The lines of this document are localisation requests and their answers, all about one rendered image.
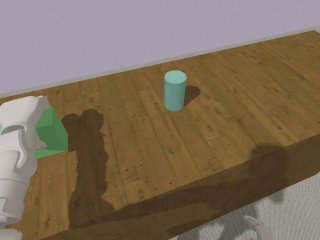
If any left robot upper arm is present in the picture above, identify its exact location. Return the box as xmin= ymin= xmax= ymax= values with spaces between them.
xmin=0 ymin=228 xmax=23 ymax=240

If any left robot hand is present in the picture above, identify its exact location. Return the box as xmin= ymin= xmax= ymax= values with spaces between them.
xmin=0 ymin=95 xmax=51 ymax=150

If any right robot hand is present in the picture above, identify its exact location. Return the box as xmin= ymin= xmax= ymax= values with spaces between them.
xmin=243 ymin=215 xmax=277 ymax=240

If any left robot forearm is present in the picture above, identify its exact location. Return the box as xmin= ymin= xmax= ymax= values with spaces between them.
xmin=0 ymin=121 xmax=38 ymax=229

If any table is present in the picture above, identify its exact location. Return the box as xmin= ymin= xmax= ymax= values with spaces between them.
xmin=0 ymin=30 xmax=320 ymax=240

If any sponge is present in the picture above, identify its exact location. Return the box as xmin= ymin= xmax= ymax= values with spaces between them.
xmin=0 ymin=107 xmax=68 ymax=159

